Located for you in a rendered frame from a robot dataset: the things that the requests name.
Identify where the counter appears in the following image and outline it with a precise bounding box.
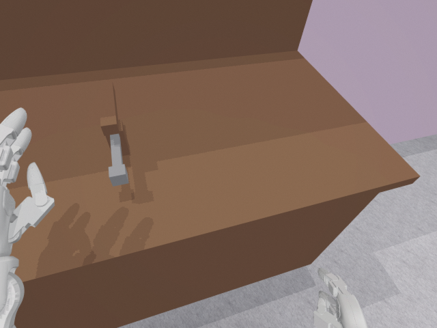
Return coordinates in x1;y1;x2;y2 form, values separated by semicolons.
0;0;420;328

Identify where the right robot hand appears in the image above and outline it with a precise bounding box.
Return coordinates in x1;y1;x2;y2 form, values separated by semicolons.
313;268;368;328

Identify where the left robot hand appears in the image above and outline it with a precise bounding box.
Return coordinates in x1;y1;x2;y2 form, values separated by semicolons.
0;108;55;257

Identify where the left robot forearm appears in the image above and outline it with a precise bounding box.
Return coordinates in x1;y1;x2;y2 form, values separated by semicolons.
0;256;25;328

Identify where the tap lever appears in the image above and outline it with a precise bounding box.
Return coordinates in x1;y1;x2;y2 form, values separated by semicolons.
109;134;129;187

